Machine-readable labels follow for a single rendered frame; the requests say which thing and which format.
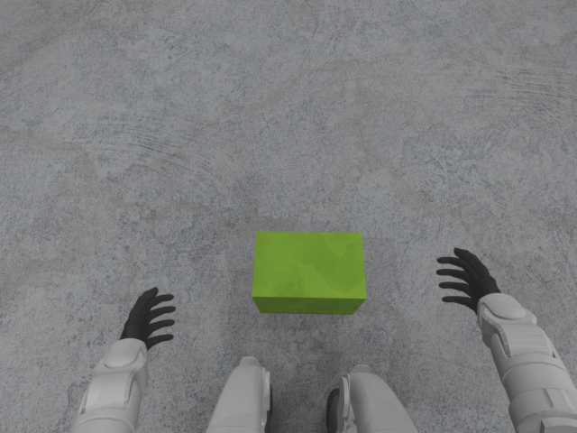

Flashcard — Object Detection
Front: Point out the left robot thigh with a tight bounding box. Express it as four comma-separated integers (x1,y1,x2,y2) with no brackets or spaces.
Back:
206,365,270,433

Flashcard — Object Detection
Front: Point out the right robot thigh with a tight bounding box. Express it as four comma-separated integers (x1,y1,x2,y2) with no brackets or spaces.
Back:
339,373,417,433

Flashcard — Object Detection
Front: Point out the robot thigh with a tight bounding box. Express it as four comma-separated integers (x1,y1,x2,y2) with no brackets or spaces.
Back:
206,365,270,433
339,373,417,433

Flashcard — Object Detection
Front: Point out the robot right forearm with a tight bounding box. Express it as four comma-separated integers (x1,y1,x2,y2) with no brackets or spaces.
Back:
477,293,577,433

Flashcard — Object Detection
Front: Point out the robot right hand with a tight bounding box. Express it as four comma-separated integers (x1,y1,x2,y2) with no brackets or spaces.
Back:
436,248,501,315

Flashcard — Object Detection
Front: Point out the robot left forearm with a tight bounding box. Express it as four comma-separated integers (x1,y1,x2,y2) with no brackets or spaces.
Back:
69,338,149,433

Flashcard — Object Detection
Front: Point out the robot left hand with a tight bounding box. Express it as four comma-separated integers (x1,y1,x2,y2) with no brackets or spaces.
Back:
120,287,176,351

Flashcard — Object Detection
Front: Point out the carton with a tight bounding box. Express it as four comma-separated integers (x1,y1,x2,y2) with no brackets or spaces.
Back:
252,231,367,315

